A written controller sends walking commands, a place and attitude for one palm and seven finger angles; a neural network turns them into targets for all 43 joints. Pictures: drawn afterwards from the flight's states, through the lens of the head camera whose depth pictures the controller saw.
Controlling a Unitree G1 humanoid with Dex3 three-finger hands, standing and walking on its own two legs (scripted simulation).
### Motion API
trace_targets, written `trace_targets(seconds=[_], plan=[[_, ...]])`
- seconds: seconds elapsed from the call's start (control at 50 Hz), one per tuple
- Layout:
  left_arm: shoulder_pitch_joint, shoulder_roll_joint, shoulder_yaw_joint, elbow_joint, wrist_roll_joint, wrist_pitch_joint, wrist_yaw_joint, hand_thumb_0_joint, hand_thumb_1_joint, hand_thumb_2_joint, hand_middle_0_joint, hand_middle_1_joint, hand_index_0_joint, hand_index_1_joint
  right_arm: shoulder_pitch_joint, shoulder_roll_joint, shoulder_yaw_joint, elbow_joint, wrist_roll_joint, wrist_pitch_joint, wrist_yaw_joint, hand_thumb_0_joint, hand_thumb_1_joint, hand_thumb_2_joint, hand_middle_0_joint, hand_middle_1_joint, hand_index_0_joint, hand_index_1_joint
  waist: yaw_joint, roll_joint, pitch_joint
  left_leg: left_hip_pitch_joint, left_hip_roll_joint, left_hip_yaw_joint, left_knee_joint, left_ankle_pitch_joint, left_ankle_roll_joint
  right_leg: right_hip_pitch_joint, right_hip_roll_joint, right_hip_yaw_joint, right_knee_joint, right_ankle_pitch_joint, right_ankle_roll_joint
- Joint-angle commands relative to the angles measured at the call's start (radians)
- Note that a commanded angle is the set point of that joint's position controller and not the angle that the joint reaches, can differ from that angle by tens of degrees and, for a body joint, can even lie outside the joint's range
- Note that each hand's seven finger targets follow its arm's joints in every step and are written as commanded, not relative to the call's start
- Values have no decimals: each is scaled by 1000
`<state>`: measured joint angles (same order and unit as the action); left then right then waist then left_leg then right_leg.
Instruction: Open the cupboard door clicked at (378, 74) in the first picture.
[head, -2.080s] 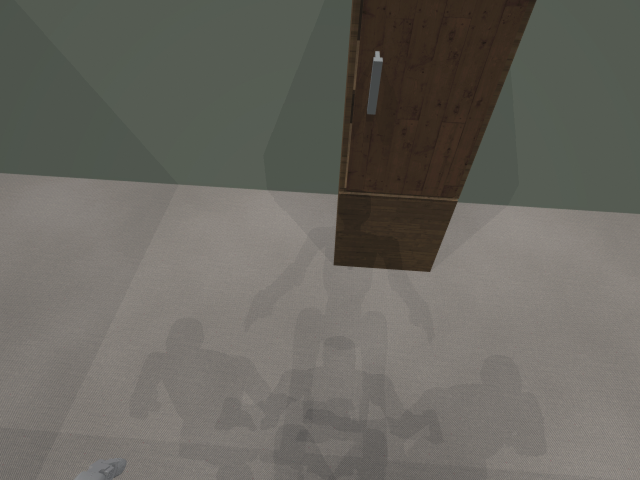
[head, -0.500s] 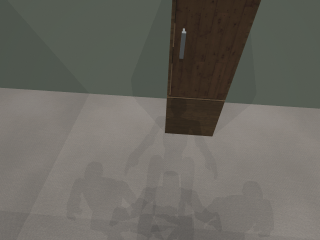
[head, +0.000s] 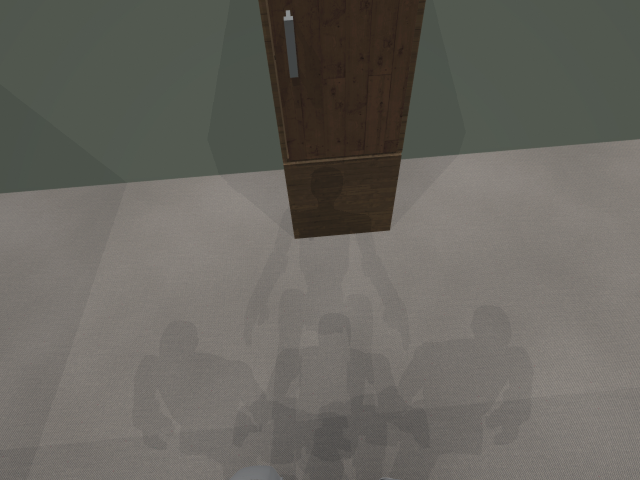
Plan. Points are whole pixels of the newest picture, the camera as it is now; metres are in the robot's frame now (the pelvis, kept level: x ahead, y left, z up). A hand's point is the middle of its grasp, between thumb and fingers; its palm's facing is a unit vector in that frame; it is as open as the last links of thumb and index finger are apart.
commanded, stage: walk to a spot facing it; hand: left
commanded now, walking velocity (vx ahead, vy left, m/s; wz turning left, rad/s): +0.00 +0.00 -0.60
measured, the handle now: (291, 44) +1.00 +0.16 +0.04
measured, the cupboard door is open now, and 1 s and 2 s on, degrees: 0 0 0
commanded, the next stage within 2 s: turn to face it in 1.34 s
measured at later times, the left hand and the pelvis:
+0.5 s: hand out of the picture +0.09 +0.25 -0.15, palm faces -0.18 -0.95 -0.24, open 7.4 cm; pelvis -0.02 +0.05 +0.01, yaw -16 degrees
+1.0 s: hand (312, 402) +0.25 +0.05 -0.14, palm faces -0.62 -0.76 -0.19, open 7.4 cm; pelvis +0.01 -0.01 +0.00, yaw -36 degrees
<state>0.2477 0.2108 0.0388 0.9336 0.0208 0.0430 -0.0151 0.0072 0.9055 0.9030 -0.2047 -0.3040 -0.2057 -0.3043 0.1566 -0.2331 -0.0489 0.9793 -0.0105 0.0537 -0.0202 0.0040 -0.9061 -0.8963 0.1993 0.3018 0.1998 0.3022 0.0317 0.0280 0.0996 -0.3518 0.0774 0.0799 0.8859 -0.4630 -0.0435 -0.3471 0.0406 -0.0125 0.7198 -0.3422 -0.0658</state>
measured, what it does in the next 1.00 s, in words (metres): steps on the spot, turning right: left foot, then right foot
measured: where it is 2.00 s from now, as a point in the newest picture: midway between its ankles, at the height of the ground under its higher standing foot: outside the picture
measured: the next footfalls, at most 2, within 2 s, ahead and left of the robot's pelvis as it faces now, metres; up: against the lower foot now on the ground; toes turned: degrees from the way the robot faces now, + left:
left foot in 0.48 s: +0.03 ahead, +0.15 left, +0.00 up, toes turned -17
right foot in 0.96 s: -0.02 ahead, -0.15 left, +0.00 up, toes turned -42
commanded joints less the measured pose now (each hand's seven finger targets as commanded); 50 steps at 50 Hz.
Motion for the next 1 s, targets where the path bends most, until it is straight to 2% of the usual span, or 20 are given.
trace_targets(seconds=[0.0, 0.06, 0.24, 0.34, 0.4, 0.42, 0.44, 0.46, 0.48, 0.5, 0.52, 0.56, 0.66, 0.8, 0.88, 0.9, 0.92, 0.94, 0.96, 0.98], plan=[[3, 218, 61, -84, -3, -27, 32, 0, 900, 900, -200, -300, -200, -300, -50, -127, -36, -108, -5, -30, -1, 0, -900, -900, 200, 300, 200, 300, -12, -137, -84, -206, 2, -129, 287, 64, -6, 103, -284, 469, -433, 222, -110], [22, 191, 60, -83, -4, -36, 31, 0, 900, 900, -200, -300, -200, -300, -21, -103, -34, -92, -7, -28, -4, 0, -900, -900, 200, 300, 200, 300, -14, -138, -148, -180, -12, -111, 241, 113, -24, 157, -236, 404, -406, 300, -95], [82, 200, 77, -66, 3, -25, 26, 0, 900, 900, -200, -300, -200, -300, -72, -86, -29, -125, -1, -34, -14, 0, -900, -900, 200, 300, 200, 300, 26, -149, -173, -145, -46, -104, 34, 60, -26, 222, -203, 485, -395, 335, -113], [31, 223, 83, -87, 9, -13, 26, 0, 900, 900, -200, -300, -200, -300, -35, -93, -25, -142, 9, -44, -18, 0, -900, -900, 200, 300, 200, 300, 14, -168, -189, -33, -74, -113, -163, 25, 4, 177, -188, 547, -392, 334, -109], [-39, 223, 80, -103, 4, -4, 24, 0, 900, 900, -200, -300, -200, -300, 77, -96, -26, -123, 15, -55, -23, 0, -900, -900, 200, 300, 200, 300, -44, -185, -192, 194, -92, -96, -423, 150, 24, 23, -136, 523, -362, 263, -39], [-65, 199, 75, -121, -1, -4, 22, 0, 900, 900, -200, -300, -200, -300, 141, -128, -30, -114, 13, -65, -30, 0, -900, -900, 200, 300, 200, 300, -80, -111, -208, 343, -28, -149, -530, 172, 51, -103, -74, 466, -290, 152, 6], [-54, 139, 66, -141, -9, -1, 9, 0, 900, 900, -200, -300, -200, -300, 127, -208, -44, -125, -2, -71, -31, 0, -900, -900, 200, 300, 200, 300, -74, 153, -177, 427, 196, -393, -670, 58, 120, -303, 66, 296, -84, -38, 61], [-51, 142, 75, -153, 1, -3, 2, 0, 900, 900, -200, -300, -200, -300, 68, -257, -50, -160, -3, -62, -30, 0, -900, -900, 200, 300, 200, 300, -52, 240, -112, 264, 399, -507, -708, 100, 191, -327, 73, 120, 205, -190, 111], [-61, 185, 91, -129, 14, 5, -2, 0, 900, 900, -200, -300, -200, -300, 1, -210, -38, -172, -8, -63, -29, 0, -900, -900, 200, 300, 200, 300, -35, 160, -69, 111, 361, -462, -706, 137, 197, -269, 19, 141, 368, -134, 126], [-30, 186, 98, -113, 14, 7, -11, 0, 900, 900, -200, -300, -200, -300, -52, -172, -19, -187, -10, -66, -29, 0, -900, -900, 200, 300, 200, 300, 7, 145, -65, 50, 303, -376, -683, 140, 189, -234, -2, 126, 457, -88, 129], [1, 172, 95, -97, 17, 11, -22, 0, 900, 900, -200, -300, -200, -300, -70, -152, -13, -188, -15, -71, -26, 0, -900, -900, 200, 300, 200, 300, 21, 119, -59, 67, 244, -277, -676, 108, 173, -236, -14, 96, 515, -44, 132], [-23, 142, 78, -106, 17, 11, -37, 0, 900, 900, -200, -300, -200, -300, -8, -151, -18, -171, -16, -81, -22, 0, -900, -900, 200, 300, 200, 300, -7, 118, -52, 161, 196, -202, -667, 68, 164, -295, -33, 48, 489, -7, 134], [-168, 104, 57, -143, 14, -4, -54, 0, 900, 900, -200, -300, -200, -300, 201, -166, -32, -92, -15, -103, -16, 0, -900, -900, 200, 300, 200, 300, -91, 101, -28, 342, 264, -178, -681, 146, 190, -362, -103, -6, 287, -7, 140], [-258, 63, 42, -147, 11, -16, -60, 0, 900, 900, -200, -300, -200, -300, 263, -165, -37, -38, -25, -107, -4, 0, -900, -900, 200, 300, 200, 300, -110, 159, -18, 283, 285, -19, -651, 241, 155, -193, -110, -92, 50, -21, 114], [-190, 63, 47, -116, 12, -38, -53, 0, 900, 900, -200, -300, -200, -300, 257, -176, -38, -17, -26, -105, 2, 0, -900, -900, 200, 300, 200, 300, -60, 134, -68, 254, 268, 80, -486, 391, 106, 36, -51, -154, -157, 0, 70], [-64, 96, 53, -75, 14, -48, -44, 0, 900, 900, -200, -300, -200, -300, 248, -167, -36, -19, -20, -104, 8, 0, -900, -900, 200, 300, 200, 300, 9, 60, -134, 177, 230, 140, -287, 491, 71, 246, -21, -163, -252, 63, 41], [101, 204, 76, -23, 18, -65, -30, 0, 900, 900, -200, -300, -200, -300, 247, -122, -21, -38, -4, -106, 21, 0, -900, -900, 200, 300, 200, 300, 82, -135, -248, -90, 182, 214, -2, 369, 18, 586, -206, 55, -315, -14, -32], [230, 334, 104, 10, -2, -70, -11, 0, 900, 900, -200, -300, -200, -300, 175, -66, 1, -110, -2, -107, 23, 0, -900, -900, 200, 300, 200, 300, 127, -347, -304, -394, 48, 149, 282, -150, -30, 730, -468, 503, -396, 90, -141], [242, 342, 108, 21, -17, -64, 5, 0, 900, 900, -200, -300, -200, -300, 76, -108, -10, -133, -6, -108, 14, 0, -900, -900, 200, 300, 200, 300, 140, -234, -281, -448, 74, 8, 372, -129, -10, 647, -497, 544, -424, 130, -188], [179, 308, 99, 12, -12, -69, 8, 0, 900, 900, -200, -300, -200, -300, 36, -93, -15, -128, -6, -110, 15, 0, -900, -900, 200, 300, 200, 300, 112, -206, -200, -468, 95, -24, 417, -55, -10, 549, -458, 505, -446, 87, -179]])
